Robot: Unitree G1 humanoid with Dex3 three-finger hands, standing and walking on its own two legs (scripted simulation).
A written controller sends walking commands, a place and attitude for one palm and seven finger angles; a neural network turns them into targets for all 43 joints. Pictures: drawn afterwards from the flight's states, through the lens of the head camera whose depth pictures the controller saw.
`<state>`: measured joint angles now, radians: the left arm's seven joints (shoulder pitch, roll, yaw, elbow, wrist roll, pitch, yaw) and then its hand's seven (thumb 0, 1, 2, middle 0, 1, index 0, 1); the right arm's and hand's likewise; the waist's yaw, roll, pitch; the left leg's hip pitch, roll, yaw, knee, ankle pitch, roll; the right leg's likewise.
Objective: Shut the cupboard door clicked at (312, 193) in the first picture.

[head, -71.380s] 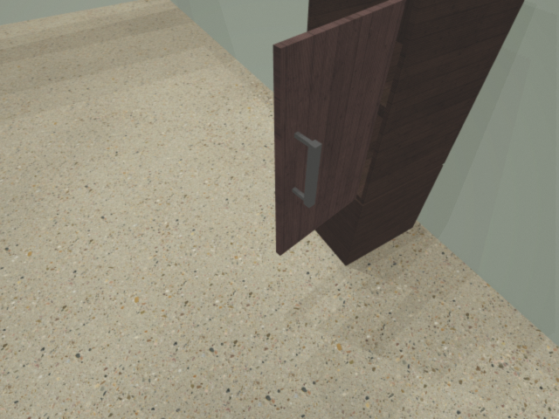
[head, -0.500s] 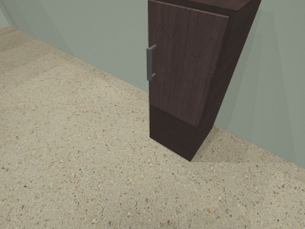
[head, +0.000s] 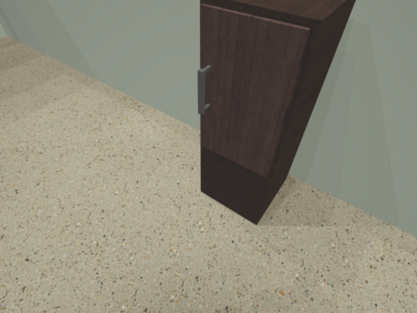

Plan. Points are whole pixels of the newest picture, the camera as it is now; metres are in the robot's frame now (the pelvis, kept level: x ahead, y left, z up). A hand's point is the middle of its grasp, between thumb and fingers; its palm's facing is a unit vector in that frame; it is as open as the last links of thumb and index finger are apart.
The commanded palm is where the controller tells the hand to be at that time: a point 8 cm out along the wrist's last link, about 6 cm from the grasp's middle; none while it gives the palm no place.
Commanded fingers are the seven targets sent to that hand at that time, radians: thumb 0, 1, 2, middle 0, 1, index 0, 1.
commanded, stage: look to check the result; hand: left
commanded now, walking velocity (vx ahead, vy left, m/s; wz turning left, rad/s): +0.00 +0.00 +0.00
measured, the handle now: (204, 90) +0.85 +0.05 -0.02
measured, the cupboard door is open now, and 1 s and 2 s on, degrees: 2 2 2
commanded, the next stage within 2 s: walk to a spot facing it in 0.44 s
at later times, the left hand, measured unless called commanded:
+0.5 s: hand out of the picture -0.03 +0.15 -0.18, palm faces +0.04 -0.98 -0.18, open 7.4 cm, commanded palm none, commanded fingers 0.00 0.90 0.90 -0.20 -0.30 -0.20 -0.30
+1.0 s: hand out of the picture +0.01 +0.21 -0.20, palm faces +0.21 -0.95 -0.24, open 7.4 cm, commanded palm none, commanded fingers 0.00 0.90 0.90 -0.20 -0.30 -0.20 -0.30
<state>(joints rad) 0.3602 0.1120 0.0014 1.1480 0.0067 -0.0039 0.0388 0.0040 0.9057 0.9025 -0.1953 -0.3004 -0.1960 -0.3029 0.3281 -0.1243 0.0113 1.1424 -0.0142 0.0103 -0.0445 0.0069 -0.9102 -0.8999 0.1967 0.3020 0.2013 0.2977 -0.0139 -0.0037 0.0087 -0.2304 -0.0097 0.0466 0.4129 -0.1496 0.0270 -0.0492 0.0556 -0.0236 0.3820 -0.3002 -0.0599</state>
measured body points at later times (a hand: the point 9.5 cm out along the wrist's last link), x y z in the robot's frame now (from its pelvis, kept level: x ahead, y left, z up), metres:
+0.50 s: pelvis +0.01 +0.00 +0.00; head +0.01 -0.01 +0.45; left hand -0.03 +0.21 -0.16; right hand +0.00 -0.22 -0.16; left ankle +0.05 +0.10 -0.74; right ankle -0.06 -0.08 -0.74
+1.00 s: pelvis +0.01 +0.01 -0.03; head +0.04 +0.02 +0.42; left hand +0.00 +0.26 -0.18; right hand +0.07 -0.23 -0.17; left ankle +0.03 +0.12 -0.74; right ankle -0.04 -0.09 -0.70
